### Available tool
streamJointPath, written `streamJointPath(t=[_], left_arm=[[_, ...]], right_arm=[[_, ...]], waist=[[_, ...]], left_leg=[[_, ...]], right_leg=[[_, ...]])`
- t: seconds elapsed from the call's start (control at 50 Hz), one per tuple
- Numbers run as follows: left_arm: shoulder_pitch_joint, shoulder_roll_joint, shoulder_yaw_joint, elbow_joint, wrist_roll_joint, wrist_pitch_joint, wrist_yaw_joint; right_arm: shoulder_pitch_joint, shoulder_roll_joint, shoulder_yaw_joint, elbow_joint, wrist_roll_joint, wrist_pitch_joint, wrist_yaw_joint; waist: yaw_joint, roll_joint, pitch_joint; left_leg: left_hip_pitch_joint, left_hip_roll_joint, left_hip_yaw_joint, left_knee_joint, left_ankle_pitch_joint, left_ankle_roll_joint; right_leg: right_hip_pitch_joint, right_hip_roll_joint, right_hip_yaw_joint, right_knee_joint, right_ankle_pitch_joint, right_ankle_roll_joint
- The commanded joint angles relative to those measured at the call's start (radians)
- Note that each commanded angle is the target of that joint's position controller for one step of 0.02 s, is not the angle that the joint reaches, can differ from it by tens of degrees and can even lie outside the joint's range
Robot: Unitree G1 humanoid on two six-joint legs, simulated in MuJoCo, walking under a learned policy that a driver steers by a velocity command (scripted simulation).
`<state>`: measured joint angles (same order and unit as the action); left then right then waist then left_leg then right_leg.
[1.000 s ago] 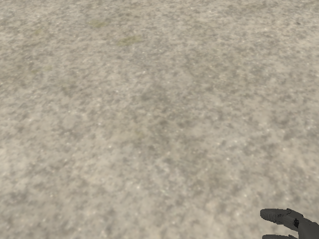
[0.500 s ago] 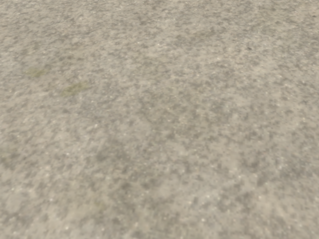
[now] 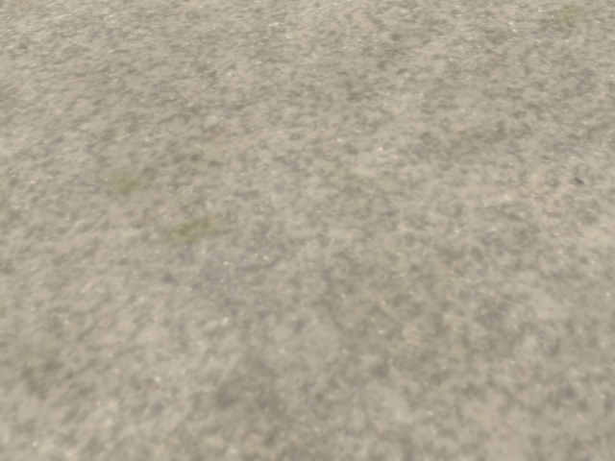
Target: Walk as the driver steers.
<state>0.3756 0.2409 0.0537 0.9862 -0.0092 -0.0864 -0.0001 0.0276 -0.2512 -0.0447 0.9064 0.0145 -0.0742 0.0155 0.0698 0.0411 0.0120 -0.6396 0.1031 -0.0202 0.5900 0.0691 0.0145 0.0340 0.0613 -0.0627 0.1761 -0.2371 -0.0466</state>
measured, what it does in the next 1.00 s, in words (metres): walks ahead, turning right: left foot, then right foot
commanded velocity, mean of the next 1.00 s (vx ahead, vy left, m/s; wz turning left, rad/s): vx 0.50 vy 0.00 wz -0.41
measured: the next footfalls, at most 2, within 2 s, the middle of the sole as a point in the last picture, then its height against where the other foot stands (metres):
left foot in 0.12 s outside the picture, level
right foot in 0.68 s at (402, 450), level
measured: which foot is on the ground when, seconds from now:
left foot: up 0.00-0.10, down 0.12-0.70, up 0.72-1.00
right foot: down 0.00-0.14, up 0.16-0.66, down 0.68-1.00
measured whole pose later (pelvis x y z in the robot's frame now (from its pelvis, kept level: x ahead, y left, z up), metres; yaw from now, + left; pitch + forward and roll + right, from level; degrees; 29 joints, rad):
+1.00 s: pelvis +0.55 -0.06 +0.00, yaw -27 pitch +2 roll +1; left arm 0.32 0.26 0.08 0.79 -0.02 -0.05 0.01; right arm 0.02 -0.29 -0.07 0.80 -0.01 -0.10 0.00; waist 0.06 0.03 0.04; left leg -0.65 0.10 -0.10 0.69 -0.03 -0.06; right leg -0.15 0.10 0.10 0.34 -0.22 -0.09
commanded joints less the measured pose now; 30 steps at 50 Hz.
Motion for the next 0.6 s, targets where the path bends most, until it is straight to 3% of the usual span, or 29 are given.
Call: streamJointPath(t=[0.02,0.06,0.08,0.1,0.12,0.14,0.16,0.18,0.2,0.22,0.26,0.3,0.34,0.4,0.46,0.54,0.58,0.6], left_arm=[[0.043,0.165,0.038,-0.011,-0.008,0.005,0.010],[0.029,0.177,0.045,-0.008,-0.010,0.015,0.015],[0.010,0.186,0.048,-0.013,-0.009,0.020,0.016],[-0.004,0.178,0.044,-0.016,-0.009,0.026,0.015],[-0.005,0.146,0.030,-0.028,-0.001,0.029,0.015],[0.083,0.057,0.001,-0.053,0.012,0.018,0.007],[0.109,0.019,-0.012,-0.038,-0.006,-0.003,0.004],[0.026,0.132,0.018,-0.053,-0.037,-0.019,0.003],[-0.045,0.152,0.025,-0.076,-0.048,-0.024,0.007],[-0.078,0.143,0.029,-0.080,-0.040,-0.019,0.014],[-0.043,0.105,0.038,-0.068,-0.028,0.011,0.020],[-0.032,0.065,0.036,-0.069,-0.028,0.035,0.018],[-0.076,0.069,0.042,-0.092,-0.023,0.045,0.019],[-0.146,0.066,0.044,-0.122,-0.016,0.039,0.008],[-0.250,0.046,0.031,-0.160,-0.010,0.034,-0.013],[-0.372,0.031,0.017,-0.230,-0.011,0.035,-0.039],[-0.397,0.037,0.018,-0.262,-0.014,0.036,-0.055],[-0.386,0.051,0.023,-0.273,-0.015,0.038,-0.061]], right_arm=[[-0.130,-0.069,-0.008,-0.092,0.006,-0.021,0.016],[-0.105,-0.092,-0.015,-0.094,0.007,-0.028,0.025],[-0.055,-0.112,-0.025,-0.083,0.007,-0.030,0.026],[0.055,-0.140,-0.045,-0.051,0.004,-0.031,0.022],[0.240,-0.194,-0.071,0.002,-0.001,-0.032,0.014],[0.393,-0.296,-0.096,0.027,-0.022,-0.029,0.004],[0.416,-0.255,-0.082,0.037,-0.012,-0.023,0.006],[0.346,-0.188,-0.060,0.028,-0.004,-0.027,0.005],[0.262,-0.146,-0.049,0.008,-0.006,-0.031,0.001],[0.188,-0.109,-0.037,0.001,-0.012,-0.037,0.004],[0.129,-0.067,-0.027,0.006,-0.028,-0.046,0.006],[0.137,-0.081,-0.032,0.021,-0.031,-0.052,0.002],[0.155,-0.105,-0.040,0.032,-0.035,-0.055,-0.009],[0.179,-0.121,-0.042,0.039,-0.036,-0.049,-0.026],[0.205,-0.139,-0.044,0.038,-0.028,-0.041,-0.039],[0.295,-0.158,-0.052,0.061,-0.015,-0.014,-0.043],[0.302,-0.171,-0.057,0.059,-0.008,0.005,-0.044],[0.286,-0.184,-0.061,0.051,-0.006,0.012,-0.046]], waist=[[-0.007,-0.100,0.083],[-0.035,-0.113,0.060],[-0.067,-0.128,0.027],[-0.128,-0.127,-0.037],[-0.202,-0.100,-0.154],[-0.194,0.090,-0.321],[-0.189,0.226,-0.415],[-0.193,0.138,-0.275],[-0.167,0.096,-0.164],[-0.134,0.039,-0.087],[-0.076,0.072,-0.033],[-0.059,0.056,-0.008],[-0.058,0.028,0.018],[-0.071,0.010,0.036],[-0.104,-0.006,0.061],[-0.148,-0.024,0.099],[-0.139,-0.012,0.096],[-0.119,0.006,0.076]], left_leg=[[-0.025,-0.014,0.004,-0.060,-0.027,0.024],[0.028,-0.031,0.015,-0.083,-0.099,0.048],[0.115,-0.057,0.038,-0.088,-0.132,0.063],[0.282,-0.090,0.064,-0.108,-0.135,0.083],[0.559,-0.056,0.024,-0.081,-0.120,0.118],[0.967,0.209,-0.346,-0.086,-0.192,0.242],[1.069,0.324,-0.691,-0.257,-0.344,0.319],[0.952,0.289,-0.588,-0.290,-0.419,0.262],[0.808,0.260,-0.437,-0.311,-0.396,0.216],[0.659,0.221,-0.325,-0.355,-0.339,0.189],[0.501,0.164,-0.174,-0.421,-0.258,0.153],[0.451,0.152,-0.082,-0.459,-0.177,0.161],[0.458,0.151,-0.016,-0.477,-0.108,0.167],[0.503,0.137,0.072,-0.484,-0.035,0.154],[0.534,0.128,0.150,-0.494,-0.005,0.137],[0.702,0.174,0.196,-0.439,0.096,0.135],[0.765,0.194,0.221,-0.377,0.235,0.126],[0.777,0.196,0.238,-0.326,0.390,0.116]], right_leg=[[0.009,-0.312,0.120,-0.022,0.294,-0.138],[0.059,-0.333,0.123,0.034,0.391,-0.122],[0.064,-0.328,0.115,0.094,0.530,-0.111],[0.033,-0.293,0.096,0.227,0.670,-0.092],[-0.094,-0.235,0.068,0.448,0.624,-0.061],[-0.464,-0.105,0.018,0.839,0.234,0.005],[-0.671,0.000,0.129,1.068,-0.345,0.024],[-0.765,-0.062,0.207,1.158,-0.319,0.005],[-0.783,-0.120,0.178,1.143,-0.227,-0.010],[-0.740,-0.162,0.163,1.081,-0.141,-0.009],[-0.626,-0.208,0.173,1.003,-0.049,-0.008],[-0.618,-0.216,0.170,0.977,-0.005,-0.004],[-0.682,-0.215,0.182,0.921,0.079,0.007],[-0.735,-0.201,0.177,0.766,0.230,0.019],[-0.715,-0.189,0.102,0.607,0.325,0.018],[-0.786,-0.173,0.045,0.496,0.273,-0.004],[-0.775,-0.149,0.006,0.467,0.192,-0.025],[-0.723,-0.123,-0.023,0.460,0.146,-0.041]])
